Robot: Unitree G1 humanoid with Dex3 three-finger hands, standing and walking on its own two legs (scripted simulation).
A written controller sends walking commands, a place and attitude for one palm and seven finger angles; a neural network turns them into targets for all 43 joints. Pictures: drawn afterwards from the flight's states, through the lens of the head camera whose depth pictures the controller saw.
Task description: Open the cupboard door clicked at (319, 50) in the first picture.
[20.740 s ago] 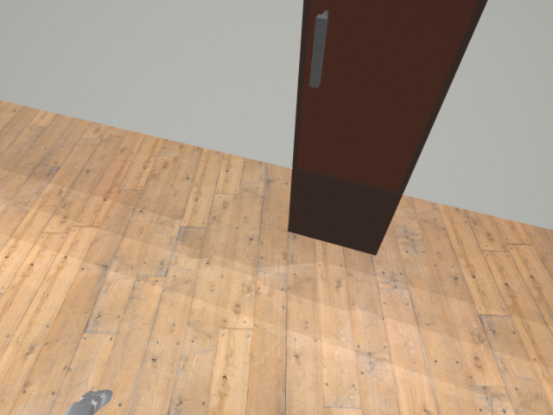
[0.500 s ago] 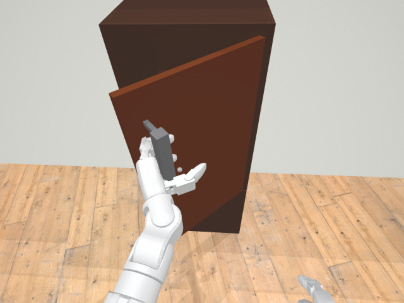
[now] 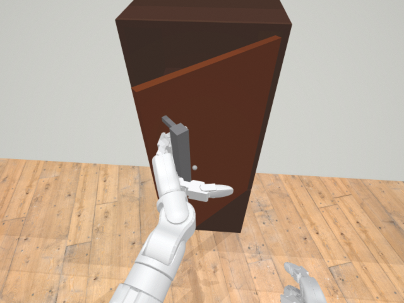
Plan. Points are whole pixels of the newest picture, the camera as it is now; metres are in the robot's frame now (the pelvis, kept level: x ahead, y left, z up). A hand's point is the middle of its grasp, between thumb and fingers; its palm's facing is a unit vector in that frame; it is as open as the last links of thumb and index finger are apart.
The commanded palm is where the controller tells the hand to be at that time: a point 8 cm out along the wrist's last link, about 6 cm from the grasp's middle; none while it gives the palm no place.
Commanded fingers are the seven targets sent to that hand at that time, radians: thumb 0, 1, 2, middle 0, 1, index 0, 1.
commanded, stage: slide the hand sideways off the handle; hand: left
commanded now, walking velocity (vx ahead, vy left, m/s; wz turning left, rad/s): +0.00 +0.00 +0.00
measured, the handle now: (176, 155) +0.38 +0.09 +0.11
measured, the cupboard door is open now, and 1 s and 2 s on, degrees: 42 45 45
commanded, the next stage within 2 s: draw the hand back to the body in 1.22 s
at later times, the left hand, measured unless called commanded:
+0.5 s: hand (190, 185) +0.30 +0.05 +0.11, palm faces -0.08 -1.00 +0.03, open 16.1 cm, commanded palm +0.27 +0.11 +0.11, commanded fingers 0.00 -0.50 0.30 -0.15 -0.30 -0.15 -0.30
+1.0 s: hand (162, 207) +0.26 +0.09 +0.11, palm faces -0.03 -1.00 -0.02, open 16.0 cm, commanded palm +0.22 +0.16 +0.11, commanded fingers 0.00 -0.50 0.30 -0.15 -0.30 -0.15 -0.30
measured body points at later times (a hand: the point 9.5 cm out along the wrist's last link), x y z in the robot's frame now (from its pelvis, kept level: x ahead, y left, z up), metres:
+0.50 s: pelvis +0.00 +0.00 +0.00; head -0.01 +0.00 +0.45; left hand +0.30 +0.10 +0.11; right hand +0.16 -0.21 -0.08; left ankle +0.02 +0.11 -0.72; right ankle +0.00 -0.11 -0.72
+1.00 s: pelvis +0.03 -0.03 +0.00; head +0.02 -0.04 +0.45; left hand +0.25 +0.15 +0.11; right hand +0.22 -0.24 -0.07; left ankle +0.02 +0.11 -0.72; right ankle +0.00 -0.11 -0.72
